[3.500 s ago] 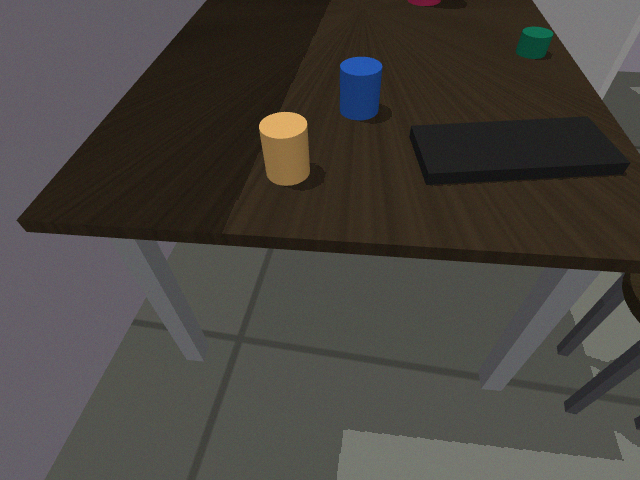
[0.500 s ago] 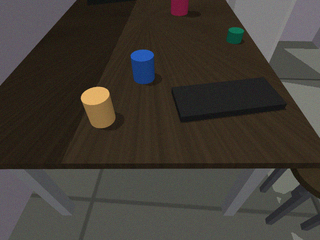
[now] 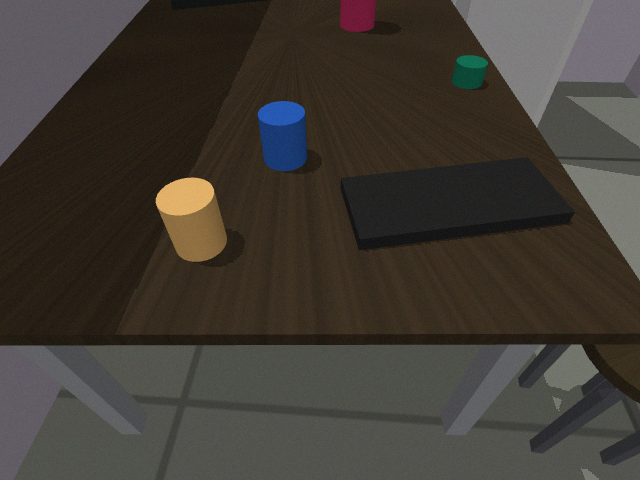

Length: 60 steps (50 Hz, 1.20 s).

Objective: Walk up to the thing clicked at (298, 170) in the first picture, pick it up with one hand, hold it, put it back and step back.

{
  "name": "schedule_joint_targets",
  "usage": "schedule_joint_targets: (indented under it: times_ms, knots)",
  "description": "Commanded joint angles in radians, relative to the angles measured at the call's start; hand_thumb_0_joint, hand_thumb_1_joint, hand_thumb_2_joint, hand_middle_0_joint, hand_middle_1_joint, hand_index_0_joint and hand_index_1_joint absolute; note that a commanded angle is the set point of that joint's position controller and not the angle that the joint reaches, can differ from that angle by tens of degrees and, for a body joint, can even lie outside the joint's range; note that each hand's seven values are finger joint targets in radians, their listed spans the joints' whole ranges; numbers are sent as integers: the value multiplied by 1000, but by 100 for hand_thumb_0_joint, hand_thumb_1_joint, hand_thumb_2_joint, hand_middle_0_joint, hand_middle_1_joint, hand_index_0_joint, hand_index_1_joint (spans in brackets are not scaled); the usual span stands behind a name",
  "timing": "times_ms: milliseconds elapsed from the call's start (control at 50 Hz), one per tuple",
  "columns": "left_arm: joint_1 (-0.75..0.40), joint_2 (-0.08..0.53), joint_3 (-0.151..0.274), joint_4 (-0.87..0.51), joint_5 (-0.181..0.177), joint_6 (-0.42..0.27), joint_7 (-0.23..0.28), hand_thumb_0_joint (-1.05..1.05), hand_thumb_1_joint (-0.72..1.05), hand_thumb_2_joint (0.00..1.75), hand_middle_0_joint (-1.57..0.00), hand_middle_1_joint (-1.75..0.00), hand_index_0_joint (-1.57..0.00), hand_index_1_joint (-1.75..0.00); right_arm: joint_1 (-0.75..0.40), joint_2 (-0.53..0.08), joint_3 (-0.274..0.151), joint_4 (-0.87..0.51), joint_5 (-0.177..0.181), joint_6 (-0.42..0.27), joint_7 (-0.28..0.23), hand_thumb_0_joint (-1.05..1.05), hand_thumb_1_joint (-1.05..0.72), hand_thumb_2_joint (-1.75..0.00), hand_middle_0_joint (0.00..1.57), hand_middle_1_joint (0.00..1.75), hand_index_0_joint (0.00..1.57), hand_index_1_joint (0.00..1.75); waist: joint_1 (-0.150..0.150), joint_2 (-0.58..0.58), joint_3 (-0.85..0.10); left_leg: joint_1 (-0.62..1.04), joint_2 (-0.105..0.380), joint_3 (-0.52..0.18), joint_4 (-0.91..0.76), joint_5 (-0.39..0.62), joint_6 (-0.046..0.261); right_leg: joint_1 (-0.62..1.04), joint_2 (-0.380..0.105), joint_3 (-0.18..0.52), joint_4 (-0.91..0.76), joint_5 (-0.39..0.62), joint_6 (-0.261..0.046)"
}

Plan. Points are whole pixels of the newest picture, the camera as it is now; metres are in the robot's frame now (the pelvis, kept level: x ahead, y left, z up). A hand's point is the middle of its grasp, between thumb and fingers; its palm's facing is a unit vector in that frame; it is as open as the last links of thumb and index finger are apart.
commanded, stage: stand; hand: left
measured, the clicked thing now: (190, 214) +0.53 +0.22 +0.03
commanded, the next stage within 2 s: none
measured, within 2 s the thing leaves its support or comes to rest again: neither
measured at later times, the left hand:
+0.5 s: hand out of the picture +0.08 +0.25 -0.16, palm faces -0.04 -0.94 -0.34, open 7.3 cm
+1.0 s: hand out of the picture +0.07 +0.25 -0.16, palm faces -0.03 -0.94 -0.34, open 7.3 cm
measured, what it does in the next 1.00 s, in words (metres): stands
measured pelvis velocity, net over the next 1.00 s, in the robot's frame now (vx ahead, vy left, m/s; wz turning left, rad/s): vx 0.01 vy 0.00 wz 0.01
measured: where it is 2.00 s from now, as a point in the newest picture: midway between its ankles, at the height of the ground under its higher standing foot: outside the picture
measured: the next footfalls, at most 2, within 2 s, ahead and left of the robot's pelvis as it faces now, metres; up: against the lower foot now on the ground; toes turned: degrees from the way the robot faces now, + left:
none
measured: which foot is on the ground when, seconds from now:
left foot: down 0.00-1.00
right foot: down 0.00-1.00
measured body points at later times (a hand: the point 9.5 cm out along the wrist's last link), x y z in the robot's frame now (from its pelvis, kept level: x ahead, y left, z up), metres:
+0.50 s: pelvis +0.01 +0.00 +0.00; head +0.02 +0.00 +0.45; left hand +0.09 +0.30 -0.13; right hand +0.09 -0.30 -0.13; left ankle +0.03 +0.10 -0.75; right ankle -0.04 -0.13 -0.75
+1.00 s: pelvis +0.01 +0.00 +0.00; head +0.02 +0.00 +0.45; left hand +0.07 +0.30 -0.13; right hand +0.09 -0.30 -0.13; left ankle +0.03 +0.10 -0.75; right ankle -0.04 -0.13 -0.75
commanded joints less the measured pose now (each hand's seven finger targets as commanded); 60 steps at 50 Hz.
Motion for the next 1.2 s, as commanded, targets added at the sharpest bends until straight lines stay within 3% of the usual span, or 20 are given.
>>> schedule_joint_targets:
  times_ms: [0,60,220,280,380,480,580,700,780,900,940,1060,1180]
  knots:
    - [-22,209,42,-65,-3,-28,14,0,90,90,-20,-30,-20,-30,-46,-217,-36,-57,-2,-22,-18,0,-90,-90,20,30,20,30,4,-3,-80,95,147,-131,-18,133,11,-64,-129,83,-72,138,-33]
    - [-20,213,44,-68,-6,-26,14,0,90,90,-20,-30,-20,-30,-46,-215,-34,-56,-3,-24,-20,0,-90,-90,20,30,20,30,6,-4,-88,98,147,-129,-15,178,9,-53,-126,77,-59,171,-32]
    - [-15,213,44,-67,-6,-22,15,0,90,90,-20,-30,-20,-30,-39,-216,-31,-52,-2,-20,-23,0,-90,-90,20,30,20,30,5,-5,-69,90,144,-130,-18,164,5,-57,-124,76,-61,151,-34]
    - [-13,215,44,-69,-7,-24,15,0,90,90,-20,-30,-20,-30,-34,-211,-29,-53,-1,-21,-22,0,-90,-90,20,30,20,30,3,-10,-83,103,147,-125,-4,216,6,-40,-127,74,-57,206,-34]
    - [-13,212,45,-69,-5,-22,17,0,90,90,-20,-30,-20,-30,-37,-215,-28,-55,0,-18,-23,0,-90,-90,20,30,20,30,4,-6,-72,94,148,-129,-7,172,9,-41,-130,77,-69,173,-32]
    - [-10,218,48,-72,-7,-24,18,0,90,90,-20,-30,-20,-30,-34,-214,-28,-61,-1,-20,-24,0,-90,-90,20,30,20,30,5,-13,-101,120,150,-121,16,272,13,-16,-133,68,-50,282,-30]
    - [-9,213,48,-73,-7,-20,17,0,90,90,-20,-30,-20,-30,-42,-215,-26,-63,-1,-19,-25,0,-90,-90,20,30,20,30,9,-5,-74,107,148,-128,-3,223,10,-29,-126,66,-63,214,-30]
    - [-16,216,51,-76,-6,-20,17,0,90,90,-20,-30,-20,-30,-39,-214,-26,-66,0,-19,-27,0,-90,-90,20,30,20,30,5,-1,-65,104,147,-126,-7,213,10,-28,-130,71,-63,207,-34]
    - [-11,210,51,-73,-5,-17,13,0,90,90,-20,-30,-20,-30,-44,-219,-28,-62,0,-19,-26,0,-90,-90,20,30,20,30,8,5,-48,90,142,-128,-23,140,8,-47,-125,72,-78,131,-36]
    - [-10,214,52,-74,-3,-18,14,0,90,90,-20,-30,-20,-30,-41,-215,-26,-64,-2,-19,-25,0,-90,-90,20,30,20,30,5,-1,-51,91,142,-135,-27,133,8,-51,-123,69,-72,126,-34]
    - [-6,214,52,-71,-5,-17,12,0,90,90,-20,-30,-20,-30,-37,-216,-26,-58,-1,-19,-25,0,-90,-90,20,30,20,30,7,-5,-38,84,138,-138,-37,86,6,-65,-121,74,-79,86,-36]
    - [4,212,49,-72,-5,-19,13,0,90,90,-20,-30,-20,-30,-38,-220,-27,-60,-1,-21,-24,0,-90,-90,20,30,20,30,10,-9,-53,98,143,-141,-19,160,11,-57,-124,72,-71,135,-35]
    - [8,211,48,-71,-7,-17,12,0,90,90,-20,-30,-20,-30,-32,-220,-24,-55,0,-21,-24,0,-90,-90,20,30,20,30,11,3,-58,99,143,-139,-18,164,9,-50,-124,71,-67,139,-36]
